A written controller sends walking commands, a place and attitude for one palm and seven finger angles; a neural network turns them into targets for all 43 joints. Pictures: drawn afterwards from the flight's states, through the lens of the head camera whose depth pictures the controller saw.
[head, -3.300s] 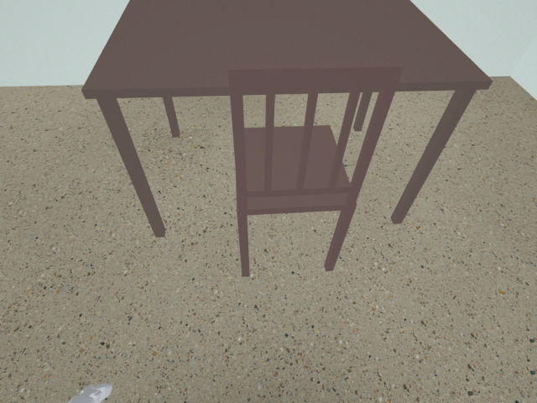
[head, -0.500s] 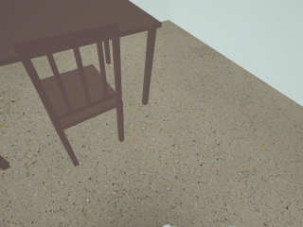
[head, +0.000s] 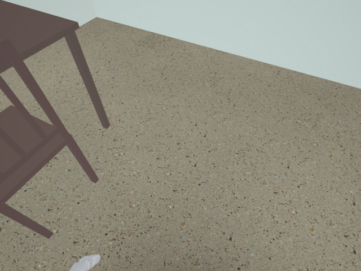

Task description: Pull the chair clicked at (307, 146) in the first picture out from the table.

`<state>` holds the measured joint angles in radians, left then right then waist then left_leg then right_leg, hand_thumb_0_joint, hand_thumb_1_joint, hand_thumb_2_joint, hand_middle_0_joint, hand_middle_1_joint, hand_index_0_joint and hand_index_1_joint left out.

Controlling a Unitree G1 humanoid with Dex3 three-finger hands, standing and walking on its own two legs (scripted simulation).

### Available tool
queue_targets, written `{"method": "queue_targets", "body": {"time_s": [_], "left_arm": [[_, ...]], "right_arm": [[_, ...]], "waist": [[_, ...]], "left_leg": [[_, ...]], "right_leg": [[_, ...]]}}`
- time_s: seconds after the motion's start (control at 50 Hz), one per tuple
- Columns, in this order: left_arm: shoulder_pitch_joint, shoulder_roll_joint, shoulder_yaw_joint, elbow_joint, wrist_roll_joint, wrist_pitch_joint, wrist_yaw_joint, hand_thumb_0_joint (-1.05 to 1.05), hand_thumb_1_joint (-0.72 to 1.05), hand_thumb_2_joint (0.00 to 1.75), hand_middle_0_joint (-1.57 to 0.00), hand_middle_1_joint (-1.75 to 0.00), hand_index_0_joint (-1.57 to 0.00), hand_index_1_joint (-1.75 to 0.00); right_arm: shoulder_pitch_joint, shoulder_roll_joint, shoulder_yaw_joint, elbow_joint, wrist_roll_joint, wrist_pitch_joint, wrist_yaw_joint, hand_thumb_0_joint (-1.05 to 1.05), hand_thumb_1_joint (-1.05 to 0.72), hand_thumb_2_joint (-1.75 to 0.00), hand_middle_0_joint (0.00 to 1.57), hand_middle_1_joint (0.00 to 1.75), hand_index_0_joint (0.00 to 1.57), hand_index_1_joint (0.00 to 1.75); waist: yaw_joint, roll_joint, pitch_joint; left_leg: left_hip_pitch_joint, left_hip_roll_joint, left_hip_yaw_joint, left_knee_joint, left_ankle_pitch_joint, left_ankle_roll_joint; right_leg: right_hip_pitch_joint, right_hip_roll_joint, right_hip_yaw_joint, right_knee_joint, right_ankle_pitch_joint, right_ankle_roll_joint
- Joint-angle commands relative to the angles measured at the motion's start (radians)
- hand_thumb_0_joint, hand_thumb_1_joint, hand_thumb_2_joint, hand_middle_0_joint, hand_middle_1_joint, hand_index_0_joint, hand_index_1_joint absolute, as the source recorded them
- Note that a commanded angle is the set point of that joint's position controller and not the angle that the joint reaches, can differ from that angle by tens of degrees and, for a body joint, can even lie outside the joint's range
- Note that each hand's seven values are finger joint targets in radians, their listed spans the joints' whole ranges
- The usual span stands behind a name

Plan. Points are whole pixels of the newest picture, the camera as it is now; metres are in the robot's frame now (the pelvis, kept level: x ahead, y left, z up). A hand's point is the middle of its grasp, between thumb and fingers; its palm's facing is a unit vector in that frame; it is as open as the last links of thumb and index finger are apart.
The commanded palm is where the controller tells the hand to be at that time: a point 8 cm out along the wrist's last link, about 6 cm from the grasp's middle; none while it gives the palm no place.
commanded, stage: walk to a spot facing it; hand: left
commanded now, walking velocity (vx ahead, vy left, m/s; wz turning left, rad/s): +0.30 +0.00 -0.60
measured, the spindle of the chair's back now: out of the picture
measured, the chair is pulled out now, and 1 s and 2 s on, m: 0.00 0.00 0.00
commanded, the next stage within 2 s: none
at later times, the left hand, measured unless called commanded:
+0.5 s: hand out of the picture +0.09 +0.21 -0.18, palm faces -0.10 -0.98 -0.15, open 7.4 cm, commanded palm none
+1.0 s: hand (140, 157) +0.49 +0.14 -0.16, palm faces -0.51 -0.84 -0.15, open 7.4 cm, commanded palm none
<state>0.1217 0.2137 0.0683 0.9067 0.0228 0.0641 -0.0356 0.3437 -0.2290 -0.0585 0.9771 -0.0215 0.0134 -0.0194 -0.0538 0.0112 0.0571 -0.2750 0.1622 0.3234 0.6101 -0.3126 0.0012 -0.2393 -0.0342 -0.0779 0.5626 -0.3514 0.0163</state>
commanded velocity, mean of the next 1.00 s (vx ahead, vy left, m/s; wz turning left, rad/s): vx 0.24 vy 0.00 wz -0.56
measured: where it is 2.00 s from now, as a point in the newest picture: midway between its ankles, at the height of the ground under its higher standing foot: (172, 239)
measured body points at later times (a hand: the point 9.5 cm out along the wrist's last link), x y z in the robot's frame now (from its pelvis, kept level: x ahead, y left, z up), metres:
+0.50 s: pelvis +0.14 +0.03 +0.00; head +0.16 +0.05 +0.44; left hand +0.10 +0.27 -0.17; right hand +0.22 -0.24 -0.11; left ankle +0.24 +0.11 -0.73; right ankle -0.01 -0.11 -0.73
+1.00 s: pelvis +0.29 +0.05 +0.01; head +0.33 +0.05 +0.46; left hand +0.51 +0.19 -0.14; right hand +0.11 -0.11 -0.13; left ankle +0.25 +0.11 -0.73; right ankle +0.32 -0.11 -0.67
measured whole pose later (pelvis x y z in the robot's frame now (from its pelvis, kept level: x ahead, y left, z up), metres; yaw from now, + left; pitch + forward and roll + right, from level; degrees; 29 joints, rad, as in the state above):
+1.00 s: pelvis +0.29 +0.05 +0.01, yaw -32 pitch -1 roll -1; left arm 0.11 0.21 0.10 0.95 0.03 0.06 -0.03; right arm 0.44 -0.13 -0.03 1.05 -0.02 -0.05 -0.04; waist -0.04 -0.03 0.09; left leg -0.01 0.04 0.40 0.40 -0.37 0.06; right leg -0.60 -0.06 -0.12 0.93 -0.16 0.03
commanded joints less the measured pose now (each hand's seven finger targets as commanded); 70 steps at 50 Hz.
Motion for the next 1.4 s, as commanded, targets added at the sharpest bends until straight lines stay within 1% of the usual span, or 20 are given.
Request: {"method": "queue_targets", "body": {"time_s": [0.0,0.04,0.1,0.32,0.4,0.44,0.46,0.48,0.5,0.56,0.66,0.8,0.98,1.06,1.1,1.12,1.14,1.18,1.26,1.38], "left_arm": [[0.242,0.288,0.062,-0.01,-0.011,-0.04,0.045,0.0,0.9,0.9,-0.2,-0.3,-0.2,-0.3],[0.161,0.235,0.054,-0.022,-0.011,-0.056,0.048,0.0,0.9,0.9,-0.2,-0.3,-0.2,-0.3],[0.11,0.169,0.03,-0.028,-0.011,-0.087,0.043,0.0,0.9,0.9,-0.2,-0.3,-0.2,-0.3],[0.289,0.157,0.025,0.037,0.002,-0.125,0.044,0.0,0.9,0.9,-0.2,-0.3,-0.2,-0.3],[0.286,0.164,0.03,0.051,0.009,-0.121,0.052,0.0,0.9,0.9,-0.2,-0.3,-0.2,-0.3],[0.242,0.165,0.038,0.051,0.002,-0.121,0.048,0.0,0.9,0.9,-0.2,-0.3,-0.2,-0.3],[0.254,0.128,0.038,0.051,-0.007,-0.122,0.042,0.0,0.9,0.9,-0.2,-0.3,-0.2,-0.3],[0.292,0.055,0.032,0.039,-0.02,-0.117,0.028,0.0,0.9,0.9,-0.2,-0.3,-0.2,-0.3],[0.28,0.073,0.033,0.027,-0.013,-0.113,0.027,0.0,0.9,0.9,-0.2,-0.3,-0.2,-0.3],[0.225,0.068,0.043,0.059,0.011,-0.095,0.004,0.0,0.9,0.9,-0.2,-0.3,-0.2,-0.3],[0.27,0.01,0.039,0.076,0.012,-0.045,-0.003,0.0,0.9,0.9,-0.2,-0.3,-0.2,-0.3],[0.13,0.001,0.038,0.02,0.014,-0.029,-0.004,0.0,0.9,0.9,-0.2,-0.3,-0.2,-0.3],[-0.083,-0.004,0.012,-0.052,0.006,-0.034,0.002,0.0,0.9,0.9,-0.2,-0.3,-0.2,-0.3],[0.006,0.032,0.019,-0.048,0.008,-0.055,0.01,0.0,0.9,0.9,-0.2,-0.3,-0.2,-0.3],[0.203,0.102,0.039,0.0,0.013,-0.083,0.019,0.0,0.9,0.9,-0.2,-0.3,-0.2,-0.3],[0.284,0.205,0.057,0.014,0.006,-0.097,0.033,0.0,0.9,0.9,-0.2,-0.3,-0.2,-0.3],[0.294,0.256,0.067,0.02,-0.022,-0.085,0.05,0.0,0.9,0.9,-0.2,-0.3,-0.2,-0.3],[0.153,0.182,0.052,-0.025,-0.023,-0.069,0.065,0.0,0.9,0.9,-0.2,-0.3,-0.2,-0.3],[0.03,0.143,0.035,-0.051,-0.008,-0.078,0.066,0.0,0.9,0.9,-0.2,-0.3,-0.2,-0.3],[0.077,0.158,0.048,-0.051,0.005,-0.065,0.047,0.0,0.9,0.9,-0.2,-0.3,-0.2,-0.3]], "right_arm": [[-0.136,-0.112,-0.014,-0.145,-0.01,-0.001,0.011,0.0,-0.9,-0.9,0.2,0.3,0.2,0.3],[-0.178,-0.116,-0.025,-0.141,-0.008,-0.002,0.028,0.0,-0.9,-0.9,0.2,0.3,0.2,0.3],[-0.112,-0.111,-0.034,-0.099,-0.018,-0.011,0.036,0.0,-0.9,-0.9,0.2,0.3,0.2,0.3],[-0.277,-0.069,-0.027,-0.178,-0.008,-0.042,0.046,0.0,-0.9,-0.9,0.2,0.3,0.2,0.3],[-0.29,-0.05,-0.019,-0.195,0.003,-0.064,0.043,0.0,-0.9,-0.9,0.2,0.3,0.2,0.3],[-0.116,-0.076,-0.026,-0.138,0.001,-0.078,0.024,0.0,-0.9,-0.9,0.2,0.3,0.2,0.3],[0.048,-0.149,-0.04,-0.087,-0.003,-0.083,0.005,0.0,-0.9,-0.9,0.2,0.3,0.2,0.3],[0.178,-0.285,-0.074,-0.057,-0.012,-0.087,-0.002,0.0,-0.9,-0.9,0.2,0.3,0.2,0.3],[0.191,-0.28,-0.056,-0.061,-0.004,-0.077,-0.004,0.0,-0.9,-0.9,0.2,0.3,0.2,0.3],[-0.052,-0.108,-0.012,-0.101,-0.002,-0.089,-0.007,0.0,-0.9,-0.9,0.2,0.3,0.2,0.3],[-0.013,-0.033,0.003,-0.05,0.011,-0.112,-0.019,0.0,-0.9,-0.9,0.2,0.3,0.2,0.3],[0.073,-0.028,0.002,-0.013,0.011,-0.108,-0.025,0.0,-0.9,-0.9,0.2,0.3,0.2,0.3],[0.159,-0.059,-0.002,0.037,-0.007,-0.065,-0.025,0.0,-0.9,-0.9,0.2,0.3,0.2,0.3],[0.121,-0.103,-0.021,0.017,-0.002,-0.054,-0.017,0.0,-0.9,-0.9,0.2,0.3,0.2,0.3],[0.071,-0.111,-0.021,-0.022,0.013,-0.049,-0.002,0.0,-0.9,-0.9,0.2,0.3,0.2,0.3],[0.088,-0.049,-0.012,-0.065,0.029,-0.044,0.002,0.0,-0.9,-0.9,0.2,0.3,0.2,0.3],[0.016,-0.041,-0.011,-0.093,0.026,-0.041,-0.011,0.0,-0.9,-0.9,0.2,0.3,0.2,0.3],[-0.042,-0.02,-0.013,-0.11,0.014,-0.02,-0.01,0.0,-0.9,-0.9,0.2,0.3,0.2,0.3],[-0.004,-0.011,-0.013,-0.069,-0.004,0.023,-0.011,0.0,-0.9,-0.9,0.2,0.3,0.2,0.3],[-0.108,-0.02,-0.013,-0.126,-0.003,0.012,-0.004,0.0,-0.9,-0.9,0.2,0.3,0.2,0.3]], "waist": [[0.17,-0.275,-0.109],[0.127,-0.251,-0.008],[0.055,-0.118,0.065],[0.104,-0.135,0.064],[0.098,-0.159,0.037],[0.011,-0.127,-0.031],[-0.047,-0.018,-0.14],[-0.081,0.333,-0.261],[-0.066,0.318,-0.237],[0.034,0.129,0.013],[0.089,0.15,0.005],[0.073,0.089,0.042],[0.01,0.101,0.044],[0.063,0.135,-0.073],[0.172,0.075,-0.185],[0.178,-0.153,-0.308],[0.18,-0.15,-0.342],[0.118,-0.024,-0.14],[0.014,-0.033,-0.042],[0.051,-0.137,-0.091]], "left_leg": [[-0.47,-0.021,-0.227,0.458,-0.315,-0.064],[-0.494,-0.001,-0.273,0.515,-0.136,-0.053],[-0.418,0.004,-0.277,0.494,0.032,-0.081],[-0.426,-0.041,-0.281,0.279,0.092,-0.084],[-0.211,-0.086,-0.269,0.068,0.008,-0.052],[0.1,-0.139,-0.235,-0.107,0.079,-0.035],[0.369,-0.059,-0.303,-0.147,0.079,-0.02],[0.563,0.286,-0.697,-0.226,-0.005,0.052],[0.469,0.366,-0.861,-0.372,-0.134,0.088],[0.111,0.238,-0.554,-0.431,-0.109,0.043],[0.101,0.143,-0.245,-0.401,0.267,-0.025],[0.23,0.163,-0.148,-0.368,0.598,-0.018],[0.355,0.194,-0.045,-0.23,0.933,0.081],[0.38,0.216,-0.006,-0.011,1.109,0.081],[0.143,0.191,0.004,0.358,0.877,0.013],[-0.214,0.005,-0.006,0.674,-0.065,-0.065],[-0.326,-0.062,-0.171,0.856,-0.359,-0.086],[-0.327,0.007,-0.282,0.787,-0.182,-0.077],[-0.202,-0.001,-0.303,0.624,-0.091,-0.094],[-0.178,-0.065,-0.286,0.352,-0.057,-0.097]], "right_leg": [[0.293,-0.373,0.554,-0.369,-0.057,-0.205],[0.181,-0.276,0.491,-0.416,-0.254,-0.186],[0.087,-0.205,0.338,-0.394,-0.037,-0.169],[0.179,-0.187,0.406,-0.371,0.147,-0.207],[0.135,-0.183,0.418,-0.281,0.295,-0.187],[0.031,-0.102,0.357,-0.099,0.416,-0.141],[-0.082,-0.032,0.31,0.126,0.367,-0.108],[-0.313,0.105,0.155,0.467,-0.133,-0.04],[-0.382,0.085,0.168,0.651,-0.206,-0.035],[-0.372,-0.047,0.143,0.751,0.035,-0.027],[-0.376,-0.047,0.108,0.718,0.185,0.002],[-0.539,-0.053,0.059,0.626,0.25,0.027],[-0.417,-0.004,-0.078,0.27,0.118,-0.016],[-0.209,0.054,-0.104,0.131,0.054,-0.056],[0.176,0.006,-0.029,-0.054,0.27,-0.105],[0.492,-0.297,0.418,-0.052,0.81,-0.253],[0.486,-0.419,0.555,-0.095,1.068,-0.363],[0.225,-0.309,0.389,-0.158,0.793,-0.297],[-0.107,-0.201,0.293,-0.248,0.562,-0.212],[-0.071,-0.12,0.341,-0.229,0.341,-0.197]]}}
